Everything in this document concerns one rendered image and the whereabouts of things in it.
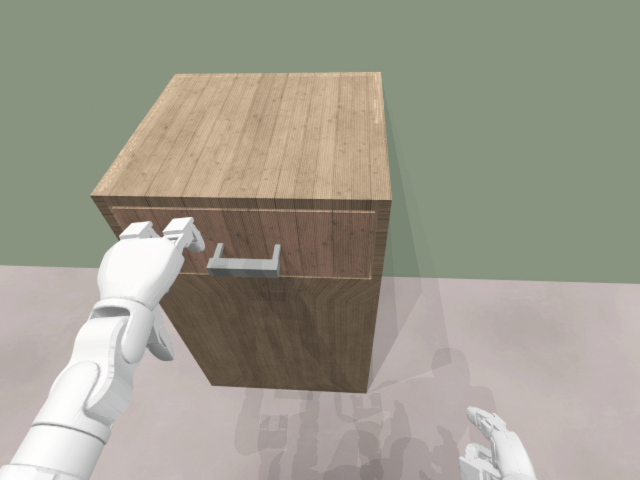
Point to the cabinet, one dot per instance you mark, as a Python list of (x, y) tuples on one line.
[(311, 141)]

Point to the left robot forearm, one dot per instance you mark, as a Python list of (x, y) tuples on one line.
[(88, 396)]

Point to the drawer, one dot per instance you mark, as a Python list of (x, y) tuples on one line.
[(329, 243)]

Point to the handle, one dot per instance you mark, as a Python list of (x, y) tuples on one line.
[(232, 267)]

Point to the left robot hand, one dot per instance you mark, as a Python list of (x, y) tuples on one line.
[(142, 267)]

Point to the right robot hand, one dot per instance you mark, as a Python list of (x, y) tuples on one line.
[(507, 456)]

